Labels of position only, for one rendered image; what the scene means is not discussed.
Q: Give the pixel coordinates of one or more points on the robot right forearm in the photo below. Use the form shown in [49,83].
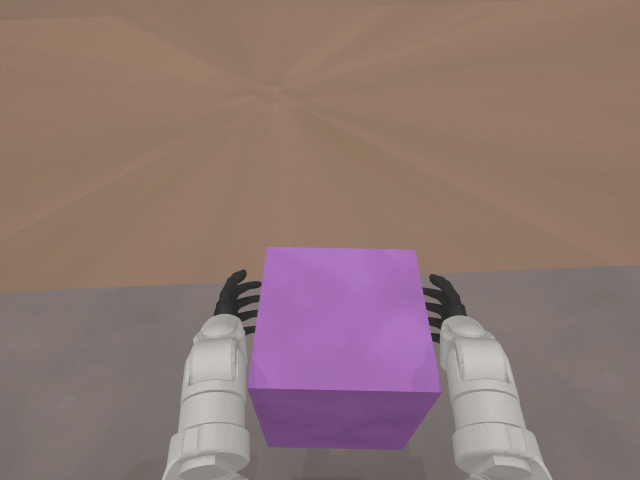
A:
[491,437]

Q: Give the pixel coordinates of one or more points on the robot left forearm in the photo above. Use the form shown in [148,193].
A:
[212,439]

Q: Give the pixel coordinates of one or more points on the carton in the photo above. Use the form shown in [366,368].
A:
[342,356]

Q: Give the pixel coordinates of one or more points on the right robot hand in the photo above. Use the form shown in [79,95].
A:
[448,297]

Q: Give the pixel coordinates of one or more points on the left robot hand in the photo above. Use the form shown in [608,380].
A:
[229,304]

